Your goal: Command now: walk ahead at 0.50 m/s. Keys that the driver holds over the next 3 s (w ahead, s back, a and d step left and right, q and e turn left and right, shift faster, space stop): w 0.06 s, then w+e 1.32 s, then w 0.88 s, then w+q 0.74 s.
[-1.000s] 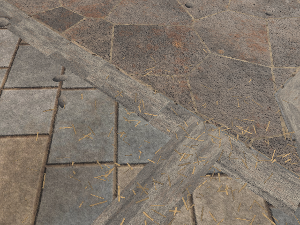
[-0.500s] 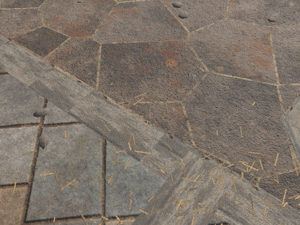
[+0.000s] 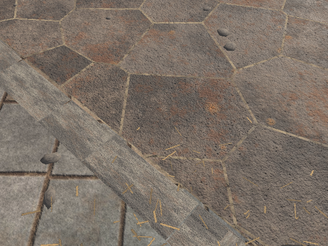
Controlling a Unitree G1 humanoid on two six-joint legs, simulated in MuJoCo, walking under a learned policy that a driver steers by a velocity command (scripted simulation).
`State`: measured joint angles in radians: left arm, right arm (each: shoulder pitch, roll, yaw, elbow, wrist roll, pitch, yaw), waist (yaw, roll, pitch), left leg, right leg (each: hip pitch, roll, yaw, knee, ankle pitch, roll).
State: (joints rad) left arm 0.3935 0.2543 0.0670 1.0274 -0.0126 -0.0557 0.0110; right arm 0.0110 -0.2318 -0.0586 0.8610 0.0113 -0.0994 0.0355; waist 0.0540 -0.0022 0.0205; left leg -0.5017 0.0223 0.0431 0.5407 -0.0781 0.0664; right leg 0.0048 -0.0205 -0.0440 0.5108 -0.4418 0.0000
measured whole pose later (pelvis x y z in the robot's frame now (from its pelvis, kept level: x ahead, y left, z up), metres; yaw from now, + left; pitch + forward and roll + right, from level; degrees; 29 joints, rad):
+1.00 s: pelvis +0.56 -0.09 +0.01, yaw -28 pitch +3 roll +0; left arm 0.36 0.27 0.09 0.81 -0.02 -0.04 0.02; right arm -0.01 -0.27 -0.05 0.77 0.01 -0.12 0.02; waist 0.08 0.04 0.01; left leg -0.52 0.01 -0.07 0.47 0.00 -0.02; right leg -0.08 0.11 0.20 0.43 -0.39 -0.06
